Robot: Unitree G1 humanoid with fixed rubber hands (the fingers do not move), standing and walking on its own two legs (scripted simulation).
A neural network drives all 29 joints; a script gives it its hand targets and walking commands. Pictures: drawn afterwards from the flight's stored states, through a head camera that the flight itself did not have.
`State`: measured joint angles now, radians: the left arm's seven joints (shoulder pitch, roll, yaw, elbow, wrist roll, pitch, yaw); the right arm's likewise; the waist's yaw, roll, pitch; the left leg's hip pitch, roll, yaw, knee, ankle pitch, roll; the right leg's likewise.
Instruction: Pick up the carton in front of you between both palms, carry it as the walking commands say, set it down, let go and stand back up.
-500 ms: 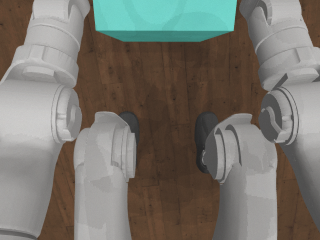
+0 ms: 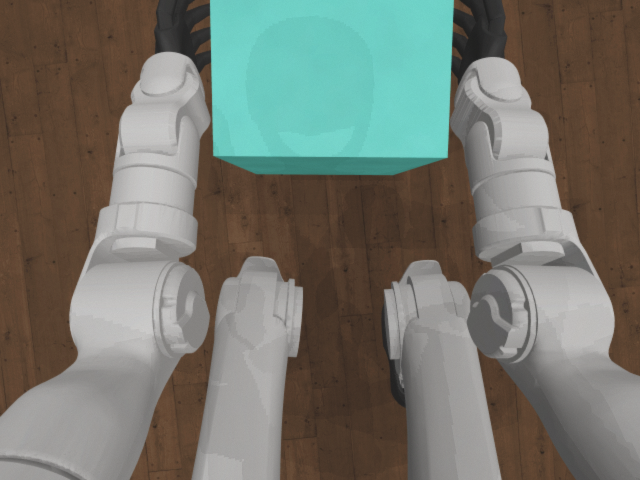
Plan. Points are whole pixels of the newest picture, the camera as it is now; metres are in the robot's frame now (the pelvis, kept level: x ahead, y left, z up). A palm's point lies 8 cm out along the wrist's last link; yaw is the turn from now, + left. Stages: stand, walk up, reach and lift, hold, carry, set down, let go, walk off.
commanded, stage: reach and lift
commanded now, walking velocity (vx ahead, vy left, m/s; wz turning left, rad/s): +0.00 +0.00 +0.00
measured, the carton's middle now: (327, 83) +0.53 +0.03 -0.16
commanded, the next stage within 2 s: none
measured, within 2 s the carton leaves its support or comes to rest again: neither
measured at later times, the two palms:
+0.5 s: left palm (97, 24) +0.48 +0.17 +0.07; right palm (592, 26) +0.49 -0.13 +0.07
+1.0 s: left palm out of the picture +0.43 +0.16 +0.23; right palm out of the picture +0.44 -0.14 +0.23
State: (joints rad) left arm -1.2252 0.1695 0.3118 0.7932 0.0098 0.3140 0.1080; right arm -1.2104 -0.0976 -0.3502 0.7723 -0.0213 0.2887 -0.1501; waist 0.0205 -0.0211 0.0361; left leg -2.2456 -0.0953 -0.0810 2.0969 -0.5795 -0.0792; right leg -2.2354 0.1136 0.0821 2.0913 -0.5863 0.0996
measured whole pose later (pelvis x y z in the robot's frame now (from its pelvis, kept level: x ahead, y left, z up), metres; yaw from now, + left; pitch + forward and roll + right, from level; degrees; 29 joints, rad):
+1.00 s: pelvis +0.05 +0.00 +0.26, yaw +1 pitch +29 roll +0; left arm -0.61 -0.08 0.38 0.62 0.20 0.34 0.03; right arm -0.60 0.12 -0.39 0.61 -0.20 0.33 -0.06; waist 0.01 -0.01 -0.23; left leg -1.25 -0.08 -0.12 1.18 -0.44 -0.04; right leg -1.24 0.09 0.13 1.19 -0.45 0.04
